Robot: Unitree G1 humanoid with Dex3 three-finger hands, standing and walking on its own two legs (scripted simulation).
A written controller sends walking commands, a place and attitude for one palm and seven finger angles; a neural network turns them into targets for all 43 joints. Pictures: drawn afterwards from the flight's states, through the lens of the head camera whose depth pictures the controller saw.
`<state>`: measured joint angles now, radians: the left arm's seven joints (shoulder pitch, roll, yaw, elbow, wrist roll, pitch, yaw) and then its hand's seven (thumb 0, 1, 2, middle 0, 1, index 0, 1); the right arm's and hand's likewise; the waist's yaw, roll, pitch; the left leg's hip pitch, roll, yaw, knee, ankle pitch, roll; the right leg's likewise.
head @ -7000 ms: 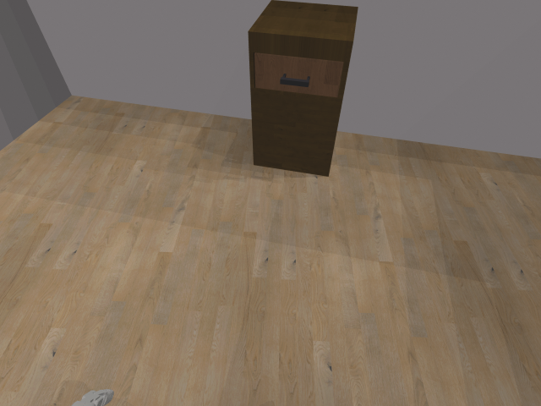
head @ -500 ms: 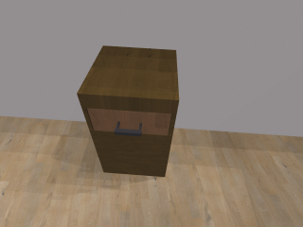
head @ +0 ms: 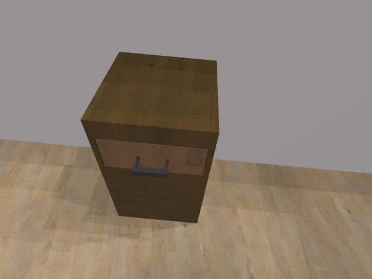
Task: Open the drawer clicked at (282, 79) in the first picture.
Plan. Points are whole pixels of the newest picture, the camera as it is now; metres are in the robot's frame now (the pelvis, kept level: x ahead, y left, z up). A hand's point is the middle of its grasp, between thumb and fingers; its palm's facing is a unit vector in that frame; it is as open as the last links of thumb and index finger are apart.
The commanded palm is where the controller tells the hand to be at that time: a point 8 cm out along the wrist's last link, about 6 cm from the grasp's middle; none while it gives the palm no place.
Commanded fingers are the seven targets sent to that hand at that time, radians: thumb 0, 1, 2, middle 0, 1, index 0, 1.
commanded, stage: come to a stop and stand still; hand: left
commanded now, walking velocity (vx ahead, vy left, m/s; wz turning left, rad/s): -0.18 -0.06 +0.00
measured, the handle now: (150, 166) +0.51 +0.16 -0.20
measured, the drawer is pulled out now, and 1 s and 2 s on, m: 0.00 0.00 0.00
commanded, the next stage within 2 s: look again from close up in 1.12 s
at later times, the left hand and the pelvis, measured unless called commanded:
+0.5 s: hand out of the picture -0.02 +0.14 -0.15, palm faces +0.04 -0.97 -0.23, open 7.4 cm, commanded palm none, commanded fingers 0.00 0.90 0.90 -0.20 -0.30 -0.20 -0.30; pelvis -0.04 -0.04 +0.01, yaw -1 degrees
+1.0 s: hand out of the picture -0.07 +0.15 -0.17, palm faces +0.06 -0.99 -0.15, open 7.4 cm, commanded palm none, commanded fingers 0.00 0.90 0.90 -0.20 -0.30 -0.20 -0.30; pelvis -0.03 +0.00 +0.01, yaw +0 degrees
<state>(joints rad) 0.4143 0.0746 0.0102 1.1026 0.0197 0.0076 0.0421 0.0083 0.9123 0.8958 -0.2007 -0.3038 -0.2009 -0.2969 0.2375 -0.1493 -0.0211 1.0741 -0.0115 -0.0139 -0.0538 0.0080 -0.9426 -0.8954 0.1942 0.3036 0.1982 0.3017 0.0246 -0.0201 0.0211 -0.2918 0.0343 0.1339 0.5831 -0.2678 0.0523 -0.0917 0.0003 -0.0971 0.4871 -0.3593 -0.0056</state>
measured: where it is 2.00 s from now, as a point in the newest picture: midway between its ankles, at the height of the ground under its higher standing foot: outside the picture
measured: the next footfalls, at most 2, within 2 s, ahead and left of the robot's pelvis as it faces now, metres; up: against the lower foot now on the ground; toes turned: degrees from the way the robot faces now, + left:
left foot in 0.64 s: -0.01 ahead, +0.09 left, +0.00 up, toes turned -1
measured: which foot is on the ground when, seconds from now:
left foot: down 0.00-0.32, up 0.34-0.62, down 0.64-1.00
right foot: down 0.00-1.00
